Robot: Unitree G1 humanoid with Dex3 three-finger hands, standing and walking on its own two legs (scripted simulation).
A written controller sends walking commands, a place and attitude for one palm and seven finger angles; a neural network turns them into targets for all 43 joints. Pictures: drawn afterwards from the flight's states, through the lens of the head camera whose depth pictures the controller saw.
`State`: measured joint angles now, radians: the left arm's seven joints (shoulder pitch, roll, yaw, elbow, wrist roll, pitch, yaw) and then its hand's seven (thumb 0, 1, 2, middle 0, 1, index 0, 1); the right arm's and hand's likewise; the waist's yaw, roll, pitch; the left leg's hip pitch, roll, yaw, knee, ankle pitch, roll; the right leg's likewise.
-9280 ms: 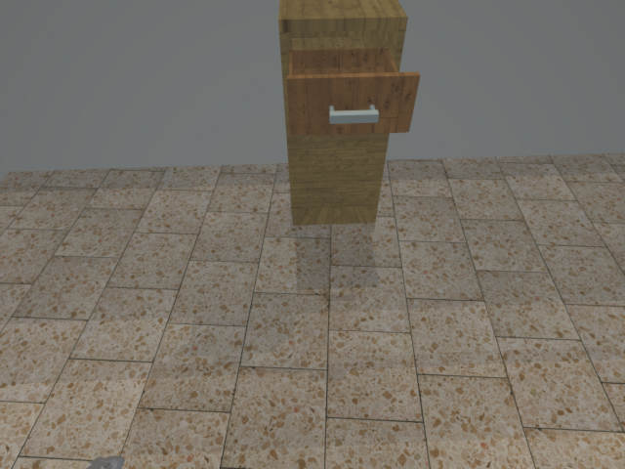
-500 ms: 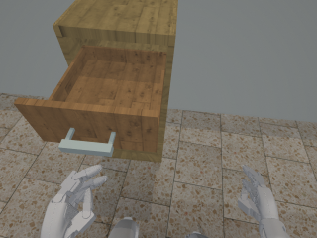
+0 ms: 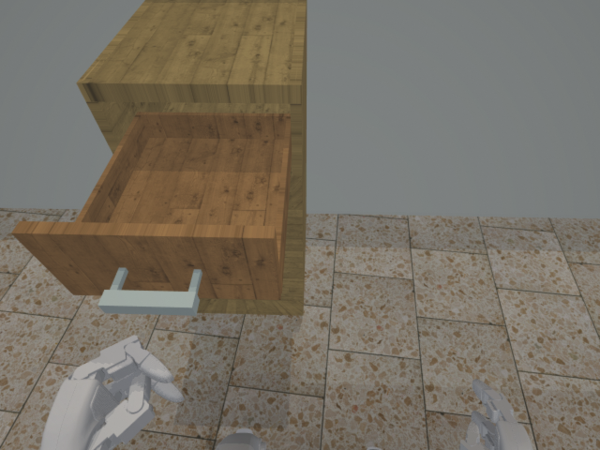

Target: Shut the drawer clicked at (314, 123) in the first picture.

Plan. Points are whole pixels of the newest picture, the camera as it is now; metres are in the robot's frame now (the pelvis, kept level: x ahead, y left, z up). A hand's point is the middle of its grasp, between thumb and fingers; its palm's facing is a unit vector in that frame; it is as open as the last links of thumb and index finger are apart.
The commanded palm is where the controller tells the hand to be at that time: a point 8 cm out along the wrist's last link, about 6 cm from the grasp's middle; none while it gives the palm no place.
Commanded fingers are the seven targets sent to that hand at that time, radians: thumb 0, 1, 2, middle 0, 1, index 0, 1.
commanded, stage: raise the hand and make a fist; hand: left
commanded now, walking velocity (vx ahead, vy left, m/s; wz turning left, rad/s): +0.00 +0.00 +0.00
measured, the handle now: (154, 288) +0.32 +0.22 +0.04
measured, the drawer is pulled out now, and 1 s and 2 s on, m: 0.29 0.29 0.29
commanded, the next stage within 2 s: bring the fist close to the handle in 0.96 s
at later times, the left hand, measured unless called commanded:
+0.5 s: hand (132, 415) +0.15 +0.16 +0.12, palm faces +0.04 -1.00 -0.06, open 3.2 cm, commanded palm +0.09 +0.21 +0.14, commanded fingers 0.00 0.90 0.90 -1.40 -1.60 -1.40 -1.60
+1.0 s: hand (127, 417) +0.14 +0.16 +0.13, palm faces +0.04 -1.00 -0.08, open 3.3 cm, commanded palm +0.09 +0.22 +0.14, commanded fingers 0.00 0.90 0.90 -1.40 -1.60 -1.40 -1.60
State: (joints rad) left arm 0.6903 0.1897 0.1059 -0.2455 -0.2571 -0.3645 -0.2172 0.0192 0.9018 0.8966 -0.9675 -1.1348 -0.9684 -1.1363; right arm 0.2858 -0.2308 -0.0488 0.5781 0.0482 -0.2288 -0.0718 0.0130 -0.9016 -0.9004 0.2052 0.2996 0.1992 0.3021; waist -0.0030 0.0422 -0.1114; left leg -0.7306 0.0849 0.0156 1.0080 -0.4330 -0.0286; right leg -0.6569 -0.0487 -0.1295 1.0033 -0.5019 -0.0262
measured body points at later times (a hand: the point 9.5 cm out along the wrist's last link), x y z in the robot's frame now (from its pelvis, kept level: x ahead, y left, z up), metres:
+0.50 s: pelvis +0.01 +0.01 +0.01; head +0.01 +0.00 +0.46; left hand +0.14 +0.21 +0.13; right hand +0.24 -0.18 -0.03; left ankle +0.04 +0.14 -0.68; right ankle +0.00 -0.10 -0.68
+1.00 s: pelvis +0.01 +0.00 +0.02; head +0.00 -0.01 +0.47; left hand +0.13 +0.21 +0.14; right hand +0.21 -0.22 -0.03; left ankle +0.04 +0.14 -0.68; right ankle +0.00 -0.10 -0.68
